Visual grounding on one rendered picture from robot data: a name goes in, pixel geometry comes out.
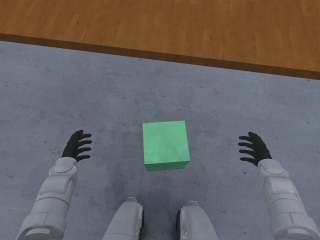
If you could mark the right robot thigh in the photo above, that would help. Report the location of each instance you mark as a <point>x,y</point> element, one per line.
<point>196,223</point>

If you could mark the robot left hand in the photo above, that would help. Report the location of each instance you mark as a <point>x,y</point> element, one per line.
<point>71,149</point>

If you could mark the robot left shin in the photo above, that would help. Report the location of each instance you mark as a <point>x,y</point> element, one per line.
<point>132,199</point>

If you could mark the right robot forearm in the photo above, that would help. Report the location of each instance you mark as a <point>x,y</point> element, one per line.
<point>289,219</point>

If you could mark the left robot forearm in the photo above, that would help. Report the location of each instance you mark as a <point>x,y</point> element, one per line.
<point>46,220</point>

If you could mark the robot right hand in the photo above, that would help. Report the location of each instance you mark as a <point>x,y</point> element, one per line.
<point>260,150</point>

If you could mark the carton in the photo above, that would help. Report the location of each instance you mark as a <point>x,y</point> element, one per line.
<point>165,145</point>

